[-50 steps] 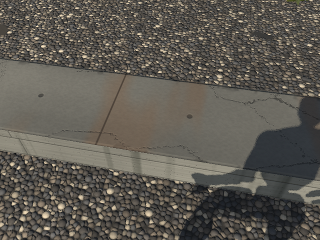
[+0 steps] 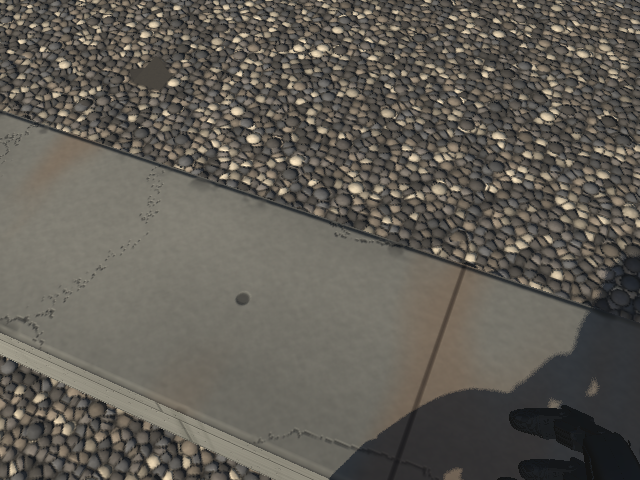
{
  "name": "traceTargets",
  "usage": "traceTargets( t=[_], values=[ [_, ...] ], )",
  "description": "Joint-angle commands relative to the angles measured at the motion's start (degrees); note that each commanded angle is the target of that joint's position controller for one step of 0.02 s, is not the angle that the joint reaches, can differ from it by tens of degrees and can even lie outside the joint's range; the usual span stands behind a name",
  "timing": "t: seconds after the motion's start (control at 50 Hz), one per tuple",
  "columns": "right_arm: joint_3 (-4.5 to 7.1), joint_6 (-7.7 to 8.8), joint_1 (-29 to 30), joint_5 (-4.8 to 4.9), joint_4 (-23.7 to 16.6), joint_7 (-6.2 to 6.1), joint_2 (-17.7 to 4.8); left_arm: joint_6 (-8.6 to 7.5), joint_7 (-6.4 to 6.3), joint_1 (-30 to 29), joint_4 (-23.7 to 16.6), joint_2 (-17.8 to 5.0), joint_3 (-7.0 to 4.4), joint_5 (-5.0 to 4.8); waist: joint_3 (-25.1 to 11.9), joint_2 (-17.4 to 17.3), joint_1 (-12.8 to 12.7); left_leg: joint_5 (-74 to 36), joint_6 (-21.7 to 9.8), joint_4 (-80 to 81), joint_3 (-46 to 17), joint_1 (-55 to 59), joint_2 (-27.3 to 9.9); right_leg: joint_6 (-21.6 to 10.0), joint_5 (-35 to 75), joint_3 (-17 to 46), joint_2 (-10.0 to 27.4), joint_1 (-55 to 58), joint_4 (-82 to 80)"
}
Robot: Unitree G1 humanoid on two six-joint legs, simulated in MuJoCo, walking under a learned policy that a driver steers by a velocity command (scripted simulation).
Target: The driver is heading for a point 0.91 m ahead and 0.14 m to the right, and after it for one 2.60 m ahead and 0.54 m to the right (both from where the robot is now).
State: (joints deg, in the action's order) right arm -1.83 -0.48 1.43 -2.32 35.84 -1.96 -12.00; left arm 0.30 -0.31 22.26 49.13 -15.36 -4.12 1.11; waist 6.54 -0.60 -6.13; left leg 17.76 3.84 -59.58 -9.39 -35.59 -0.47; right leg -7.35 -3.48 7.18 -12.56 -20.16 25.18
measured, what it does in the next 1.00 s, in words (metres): walks ahead, turning right: left foot, then right foot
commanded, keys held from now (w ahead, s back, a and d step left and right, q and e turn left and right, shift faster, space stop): e+shift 0.28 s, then w+e+shift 0.18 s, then w+shift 0.02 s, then w+q+shift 0.52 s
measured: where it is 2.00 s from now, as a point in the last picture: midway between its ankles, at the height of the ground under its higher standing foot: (415, 157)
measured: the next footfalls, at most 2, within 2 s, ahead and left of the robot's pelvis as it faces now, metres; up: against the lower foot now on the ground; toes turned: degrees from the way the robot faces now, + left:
left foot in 0.18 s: +0.14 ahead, +0.16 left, +0.00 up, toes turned -20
right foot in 0.74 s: +0.12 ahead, -0.09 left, +0.00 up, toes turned -28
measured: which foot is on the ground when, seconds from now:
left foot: up 0.00-0.16, down 0.18-0.72, up 0.74-1.00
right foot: down 0.00-0.18, up 0.20-0.72, down 0.74-1.00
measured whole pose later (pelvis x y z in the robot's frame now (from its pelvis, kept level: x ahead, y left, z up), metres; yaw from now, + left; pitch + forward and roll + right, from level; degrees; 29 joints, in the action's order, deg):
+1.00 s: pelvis +0.22 -0.03 +0.00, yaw -18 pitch +3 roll +0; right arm 0.7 -2.6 -6.4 -1.1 33.9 -1.5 -7.8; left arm -5.8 1.2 28.8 55.0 -12.6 -0.8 2.8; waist -3.0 -1.9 2.1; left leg 20.3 -7.6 -132.8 -2.1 -74.7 2.1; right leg -0.2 -23.8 -10.1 2.1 -3.2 24.5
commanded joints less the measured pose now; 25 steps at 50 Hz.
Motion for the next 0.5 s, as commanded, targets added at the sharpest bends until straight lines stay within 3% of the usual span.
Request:
traceTargets(
  t=[0.02, 0.06, 0.1, 0.14, 0.16, 0.18, 0.2, 0.22, 0.24, 0.26, 0.28, 0.3, 0.32, 0.36, 0.38, 0.46, 0.5],
  values=[
    [1.92, -1.1, -5.1, 0.81, -1.6, -0.66, -6.3, 0.77, -0.46, 0.4, -4.5, -10.1, -3.21, -0.22, -13.4, 5.6, 3.2, -2.4, 0.1, 7.2, 3.6, 7.6, 3.1, -1.2, 2.8, 20.3, 13.6, 6.7, -6.1],
    [2.05, -0.94, -3.6, 1.16, -1.5, -0.74, -6.7, 1.72, -0.22, -1.0, -5.7, -10.0, -3.62, 0.18, -11.3, 7.6, 2.2, -0.6, -0.2, 12.0, 3.5, 8.2, 4.0, -1.1, -5.6, 23.0, 13.1, 7.2, -6.9],
    [2.28, -0.08, -3.7, 1.62, -1.2, -0.97, -7.2, 2.17, 0.12, -2.1, -6.4, -9.9, -3.94, 0.73, -9.7, 9.2, 1.9, 1.5, -0.9, 17.5, 2.8, 10.1, 5.0, -1.1, -5.7, 25.9, 13.5, 8.2, -6.1],
    [2.69, 0.87, -6.8, 1.98, -0.4, -1.43, -7.9, 2.12, 0.42, -5.0, -7.7, -9.3, -3.93, 0.86, -9.6, 10.6, 3.8, 2.9, -1.9, 25.5, 2.8, 15.5, 5.7, 0.5, -1.8, 28.1, 13.4, 8.1, -3.7],
    [3.03, 1.44, -9.3, 1.86, 0.3, -1.8, -8.5, 1.87, 0.45, -6.5, -8.2, -9.0, -3.78, 0.36, -9.2, 10.7, 5.5, 0.1, -2.3, 32.9, 2.9, 19.9, 4.9, 2.1, -3.4, 28.3, 12.2, 6.3, -2.2],
    [3.62, 2.03, -11.4, 1.41, 1.0, -2.32, -10.0, 1.61, 0.35, -7.0, -8.7, -8.0, -3.48, -0.18, -9.2, 7.5, 6.5, -3.2, -3.0, 42.0, 0.7, 26.0, 1.1, 4.6, -12.5, 25.9, 9.2, 2.3, 1.8],
    [5.17, 2.1, -7.8, 4.04, 0.5, -2.02, -12.8, 1.8, -1.19, -1.9, -9.8, -0.7, -1.7, -5.32, -14.9, -4.2, 2.4, -14.4, -6.4, 43.9, -10.5, 35.1, -11.6, 6.5, -29.9, 16.2, 2.9, -1.8, 17.6],
    [4.91, 1.69, -4.5, 0.48, -1.7, -1.44, -13.9, 1.44, -2.01, -2.4, -11.7, -4.7, -2.52, -4.84, -12.5, -12.5, 2.0, -21.9, -13.7, 45.2, -23.1, 31.7, -21.4, 9.1, -36.2, 7.5, -0.6, -15.1, 31.8],
    [5.01, 1.94, -3.4, -0.32, -2.4, -1.16, -11.4, 1.06, -1.95, -2.4, -12.6, -11.7, -3.99, -3.47, -10.5, -12.4, 1.4, -26.4, -17.2, 46.1, -22.3, 28.0, -24.4, 12.2, -33.1, 4.5, 5.6, -16.0, 43.1],
    [4.45, 1.9, -1.1, 0.38, -3.2, -1.23, -8.4, 1.8, -2.0, -1.6, -12.1, -13.8, -4.6, -3.02, -8.8, -7.8, 1.4, -23.6, -15.9, 44.1, -13.7, 27.2, -20.2, 13.7, -28.4, 2.8, 8.2, -16.7, 48.0],
    [4.24, 1.88, -0.7, 1.25, -3.6, -1.34, -7.2, 2.41, -2.3, -2.2, -11.5, -12.7, -4.51, -2.65, -7.2, -2.7, 2.1, -17.4, -13.4, 42.7, -6.2, 27.2, -13.9, 14.0, -22.4, 3.2, 9.5, -18.3, 48.6],
    [3.58, 0.8, -4.4, 0.2, -2.4, -1.58, -9.1, 3.08, -0.21, -2.7, -9.5, -10.2, -3.42, 3.73, -6.4, 2.8, 3.0, -13.3, -12.8, 44.9, -0.8, 23.2, -11.9, 12.3, -17.7, -1.0, 7.9, -15.0, 48.9],
    [4.33, 0.82, -7.9, -0.34, -1.4, -1.72, -10.7, 3.47, 1.32, -5.5, -11.8, -7.8, -2.62, 3.39, -6.4, -0.3, 4.6, -10.0, -12.7, 45.7, 0.7, 24.8, -11.4, 11.8, -15.3, -2.9, 9.3, -17.0, 49.3],
    [4.89, 1.37, -12.3, -0.2, -0.8, -0.79, -11.7, 3.87, 3.53, -9.4, -13.9, -7.7, -2.04, 1.68, -6.9, -5.7, 6.8, 0.7, -11.7, 47.7, 0.6, 29.1, -12.0, 11.2, -13.5, -4.8, 11.1, -21.8, 49.9],
    [5.13, 1.88, -13.7, -0.03, -0.8, -0.29, -11.9, 3.83, 4.1, -10.8, -14.7, -8.3, -2.05, 1.3, -7.0, -6.4, 7.5, 4.5, -11.2, 48.6, -0.1, 30.9, -13.0, 11.1, -12.8, -4.9, 12.2, -23.9, 49.7],
    [6.38, 3.87, -18.5, 0.12, 0.4, 0.64, -13.1, 3.06, 4.91, -15.6, -16.2, -7.7, -1.83, 1.28, -6.2, -6.4, 9.1, 11.1, -9.8, 50.7, 1.3, 35.7, -15.6, 10.4, -9.7, -5.1, 14.0, -28.8, 47.3],
    [6.34, 4.99, -21.4, -0.1, 1.5, 1.15, -11.9, 2.31, 4.73, -17.2, -16.5, -5.7, -1.23, 1.47, -5.7, -5.5, 10.0, 11.1, -10.9, 51.7, 0.8, 35.1, -16.0, 9.4, -8.7, -3.3, 13.3, -28.2, 44.4]
  ],
)
Keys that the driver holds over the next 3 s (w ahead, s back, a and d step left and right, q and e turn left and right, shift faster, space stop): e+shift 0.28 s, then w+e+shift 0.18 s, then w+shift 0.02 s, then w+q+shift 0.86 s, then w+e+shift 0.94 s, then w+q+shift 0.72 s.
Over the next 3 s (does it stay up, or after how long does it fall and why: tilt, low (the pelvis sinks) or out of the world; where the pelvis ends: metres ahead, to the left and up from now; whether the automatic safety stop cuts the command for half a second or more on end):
stays up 1.99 -0.48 0.16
